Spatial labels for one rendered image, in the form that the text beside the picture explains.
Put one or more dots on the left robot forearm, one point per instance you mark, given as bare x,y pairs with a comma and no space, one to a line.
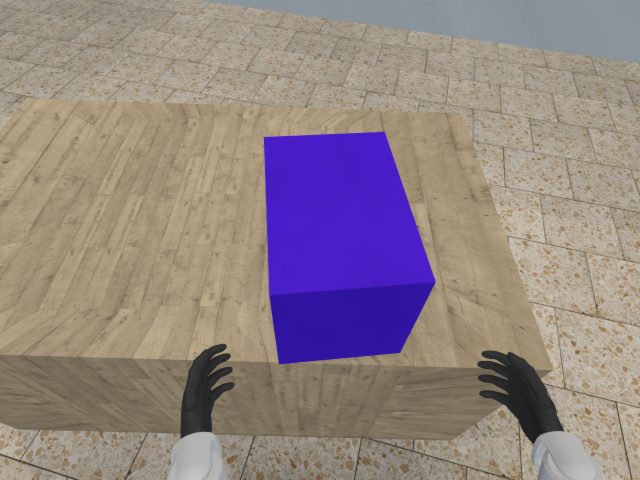
197,456

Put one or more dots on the right robot forearm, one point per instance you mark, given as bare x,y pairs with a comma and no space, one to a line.
560,455

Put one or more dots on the left robot hand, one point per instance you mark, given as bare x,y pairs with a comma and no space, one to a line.
198,398

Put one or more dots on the right robot hand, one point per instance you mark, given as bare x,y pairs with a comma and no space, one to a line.
528,398

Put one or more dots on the carton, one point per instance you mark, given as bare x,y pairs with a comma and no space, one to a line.
348,272

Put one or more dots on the pedestal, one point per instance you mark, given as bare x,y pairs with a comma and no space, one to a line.
133,236

